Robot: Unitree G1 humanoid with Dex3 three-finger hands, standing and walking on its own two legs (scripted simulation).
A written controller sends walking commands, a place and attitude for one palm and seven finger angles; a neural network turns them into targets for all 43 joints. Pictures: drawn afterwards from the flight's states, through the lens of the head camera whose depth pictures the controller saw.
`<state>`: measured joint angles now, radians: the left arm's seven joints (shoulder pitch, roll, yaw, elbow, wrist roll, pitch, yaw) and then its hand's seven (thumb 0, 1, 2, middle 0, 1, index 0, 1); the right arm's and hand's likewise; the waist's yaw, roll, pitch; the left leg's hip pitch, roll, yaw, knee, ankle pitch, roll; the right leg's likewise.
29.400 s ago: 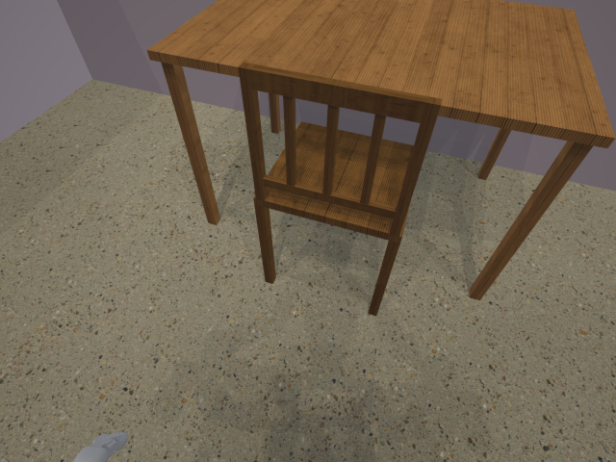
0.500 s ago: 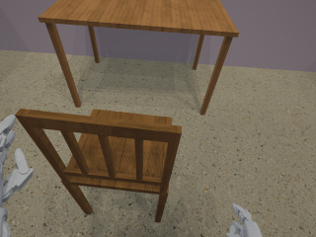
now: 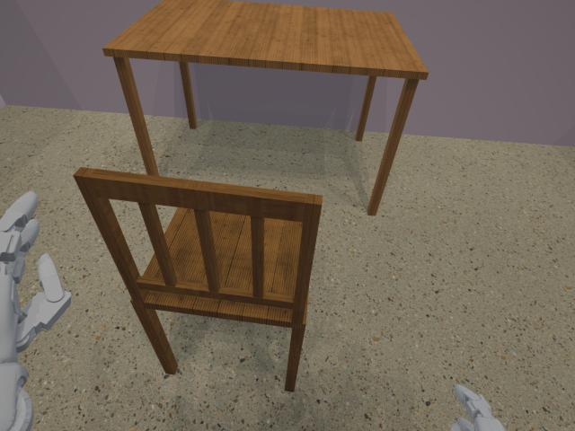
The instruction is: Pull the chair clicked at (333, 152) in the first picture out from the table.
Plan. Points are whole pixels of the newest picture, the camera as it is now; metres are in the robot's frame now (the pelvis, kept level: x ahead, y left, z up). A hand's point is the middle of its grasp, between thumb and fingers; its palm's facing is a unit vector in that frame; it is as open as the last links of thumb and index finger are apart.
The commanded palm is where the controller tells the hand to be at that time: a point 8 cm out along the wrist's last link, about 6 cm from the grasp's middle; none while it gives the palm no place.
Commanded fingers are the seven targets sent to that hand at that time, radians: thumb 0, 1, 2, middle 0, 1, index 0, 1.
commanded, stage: stop stepping back and stand still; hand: left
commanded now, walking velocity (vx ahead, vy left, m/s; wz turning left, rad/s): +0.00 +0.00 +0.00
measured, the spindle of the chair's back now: (208, 252) +0.48 +0.18 -0.08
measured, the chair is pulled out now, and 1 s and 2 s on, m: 0.68 0.68 0.68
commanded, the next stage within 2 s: let the arm hang, fingers relaxed in 1.18 s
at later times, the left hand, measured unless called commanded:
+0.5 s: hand (40, 334) +0.17 +0.25 +0.16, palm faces +0.45 -0.80 -0.40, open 7.4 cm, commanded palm +0.11 +0.30 +0.19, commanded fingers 0.00 0.90 0.90 -0.20 -0.30 -0.20 -0.30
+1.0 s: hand (49, 288) +0.21 +0.26 +0.17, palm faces +0.39 -0.79 -0.47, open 7.4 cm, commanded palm +0.15 +0.31 +0.19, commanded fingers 0.00 0.90 0.90 -0.20 -0.30 -0.20 -0.30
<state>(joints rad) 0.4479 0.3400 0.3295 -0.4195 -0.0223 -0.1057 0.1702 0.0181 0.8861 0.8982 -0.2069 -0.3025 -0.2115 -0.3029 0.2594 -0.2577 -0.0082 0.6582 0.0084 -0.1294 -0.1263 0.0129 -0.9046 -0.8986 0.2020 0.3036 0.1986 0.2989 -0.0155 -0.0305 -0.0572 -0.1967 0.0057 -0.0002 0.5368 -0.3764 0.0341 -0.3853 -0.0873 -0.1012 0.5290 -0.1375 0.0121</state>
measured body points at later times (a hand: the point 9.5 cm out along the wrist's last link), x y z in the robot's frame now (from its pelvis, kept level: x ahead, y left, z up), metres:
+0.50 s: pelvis -0.03 -0.01 +0.01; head -0.03 +0.00 +0.46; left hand +0.14 +0.29 +0.18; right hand +0.12 -0.23 -0.08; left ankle -0.03 +0.12 -0.73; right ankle +0.05 -0.14 -0.73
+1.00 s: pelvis +0.02 +0.01 +0.01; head +0.04 +0.02 +0.46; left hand +0.19 +0.30 +0.19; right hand +0.18 -0.23 -0.07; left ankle -0.03 +0.12 -0.73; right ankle +0.06 -0.14 -0.73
